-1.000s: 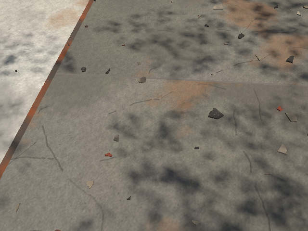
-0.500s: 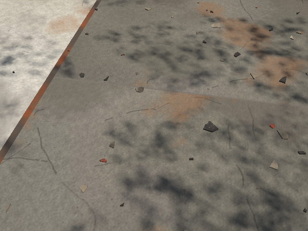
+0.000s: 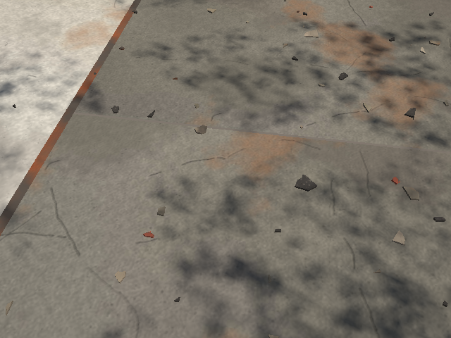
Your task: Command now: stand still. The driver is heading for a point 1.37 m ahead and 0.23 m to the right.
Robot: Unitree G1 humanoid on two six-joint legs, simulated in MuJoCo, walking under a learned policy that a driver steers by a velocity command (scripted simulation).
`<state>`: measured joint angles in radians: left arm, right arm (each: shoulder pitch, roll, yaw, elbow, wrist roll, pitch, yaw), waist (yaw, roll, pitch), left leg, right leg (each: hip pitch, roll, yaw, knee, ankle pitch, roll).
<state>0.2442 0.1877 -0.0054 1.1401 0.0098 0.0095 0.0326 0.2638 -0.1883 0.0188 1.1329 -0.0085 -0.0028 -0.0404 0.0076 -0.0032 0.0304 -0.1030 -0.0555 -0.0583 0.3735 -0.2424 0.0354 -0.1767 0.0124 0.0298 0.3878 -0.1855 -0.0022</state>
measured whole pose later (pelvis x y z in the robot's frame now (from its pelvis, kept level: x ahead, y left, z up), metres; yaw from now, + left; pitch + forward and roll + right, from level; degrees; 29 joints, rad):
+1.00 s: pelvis +0.16 -0.05 +0.00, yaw +0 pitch +1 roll +1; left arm 0.51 0.14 0.01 1.12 0.02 -0.09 0.01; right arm 0.17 -0.21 -0.05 1.00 -0.03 -0.05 0.03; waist 0.03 0.03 0.01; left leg -0.59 0.04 0.05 1.00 -0.20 0.06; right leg 0.04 0.07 -0.05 0.23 -0.29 -0.09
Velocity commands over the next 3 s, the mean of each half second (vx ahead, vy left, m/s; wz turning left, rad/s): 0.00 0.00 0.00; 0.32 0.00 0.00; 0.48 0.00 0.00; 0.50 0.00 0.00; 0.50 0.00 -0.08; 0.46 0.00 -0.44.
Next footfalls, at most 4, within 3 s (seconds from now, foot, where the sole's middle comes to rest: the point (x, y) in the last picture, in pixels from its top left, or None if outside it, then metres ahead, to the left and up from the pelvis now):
1.20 left None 0.45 0.02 -0.78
1.74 right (279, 266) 0.76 -0.14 -0.78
2.30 left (228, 194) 1.06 0.03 -0.78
2.88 right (272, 147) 1.32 -0.15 -0.78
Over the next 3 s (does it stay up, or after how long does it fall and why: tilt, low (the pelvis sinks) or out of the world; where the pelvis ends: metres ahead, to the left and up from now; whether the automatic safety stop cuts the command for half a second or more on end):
stays up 1.25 -0.10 -0.02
